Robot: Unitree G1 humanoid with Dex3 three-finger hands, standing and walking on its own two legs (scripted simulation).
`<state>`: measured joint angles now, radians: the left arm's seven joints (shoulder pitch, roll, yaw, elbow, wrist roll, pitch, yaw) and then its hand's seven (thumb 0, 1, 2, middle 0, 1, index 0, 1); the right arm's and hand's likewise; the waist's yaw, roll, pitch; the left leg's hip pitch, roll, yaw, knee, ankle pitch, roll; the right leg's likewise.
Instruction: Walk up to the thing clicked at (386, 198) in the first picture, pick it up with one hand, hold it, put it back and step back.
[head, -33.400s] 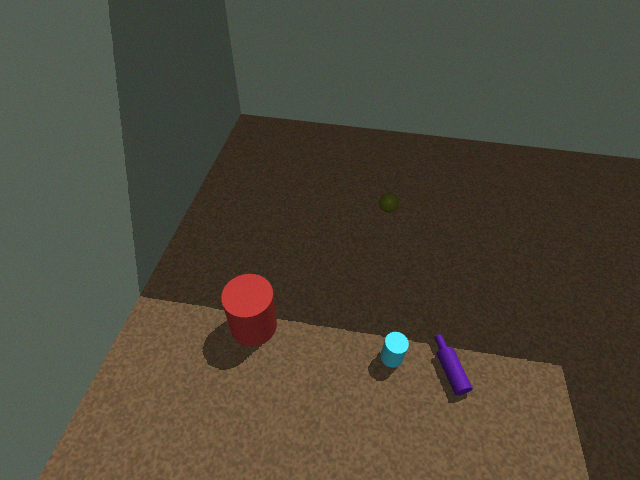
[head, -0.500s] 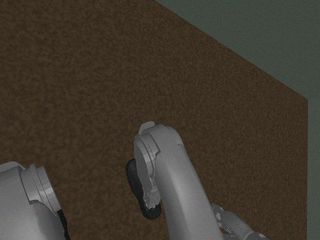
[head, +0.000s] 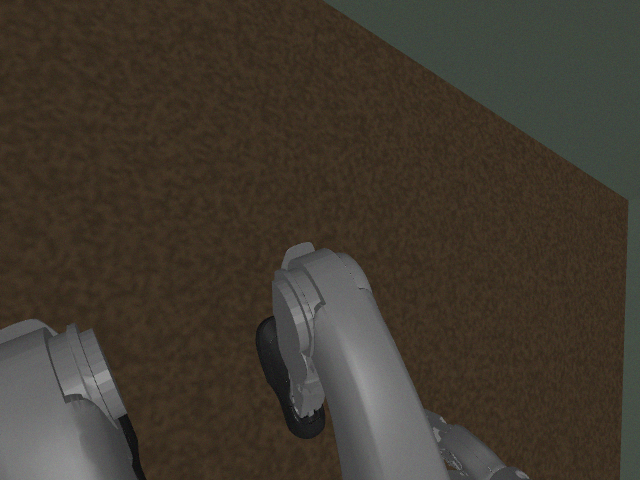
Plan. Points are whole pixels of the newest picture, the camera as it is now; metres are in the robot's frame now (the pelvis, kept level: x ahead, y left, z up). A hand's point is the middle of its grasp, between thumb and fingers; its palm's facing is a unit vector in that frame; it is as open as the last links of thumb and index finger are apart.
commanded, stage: settle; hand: left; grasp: from above
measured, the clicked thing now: out of the picture +0.45 +0.33 -0.26
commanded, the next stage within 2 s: lift in 0.82 s
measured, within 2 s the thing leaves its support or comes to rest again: leaves its support in 0.16 s
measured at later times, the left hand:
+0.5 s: hand out of the picture +0.44 +0.34 -0.15, palm faces -0.39 -0.10 -0.91, open 10.3 cm
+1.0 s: hand out of the picture +0.43 +0.33 -0.10, palm faces -0.41 -0.09 -0.91, open 10.2 cm
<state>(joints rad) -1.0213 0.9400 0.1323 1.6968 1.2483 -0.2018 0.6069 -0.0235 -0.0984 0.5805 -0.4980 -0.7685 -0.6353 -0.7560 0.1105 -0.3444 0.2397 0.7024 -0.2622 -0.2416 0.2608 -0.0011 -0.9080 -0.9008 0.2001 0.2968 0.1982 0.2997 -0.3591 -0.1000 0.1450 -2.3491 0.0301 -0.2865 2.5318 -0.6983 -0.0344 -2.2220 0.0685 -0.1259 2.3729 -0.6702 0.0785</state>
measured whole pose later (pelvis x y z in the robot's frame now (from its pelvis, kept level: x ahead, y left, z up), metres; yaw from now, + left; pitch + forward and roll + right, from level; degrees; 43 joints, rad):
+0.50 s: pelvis +0.00 +0.00 +0.02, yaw +3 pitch +32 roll -11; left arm -0.94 0.74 0.06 1.42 1.18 -0.10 0.43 -0.03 -0.13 0.56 -0.58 -0.69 -0.71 -0.69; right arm 0.12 -0.31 0.11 0.72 -0.16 -0.16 0.26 0.00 -0.91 -0.90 0.20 0.30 0.20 0.30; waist -0.25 0.01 -0.02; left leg -2.35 0.03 -0.21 2.45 -0.68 -0.02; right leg -2.23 0.04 -0.08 2.33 -0.69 0.07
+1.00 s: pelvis -0.01 -0.01 +0.04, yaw +6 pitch +33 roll -9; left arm -0.93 0.71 0.05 1.32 1.21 -0.15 0.29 -0.02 -0.13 0.54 -0.62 -0.62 -0.74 -0.66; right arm 0.19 -0.30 0.07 0.71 -0.11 -0.04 0.15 0.00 -0.91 -0.90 0.20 0.30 0.20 0.30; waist -0.23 0.03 -0.07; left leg -2.30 0.02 -0.17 2.34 -0.63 -0.02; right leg -2.19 0.02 -0.05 2.26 -0.66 0.06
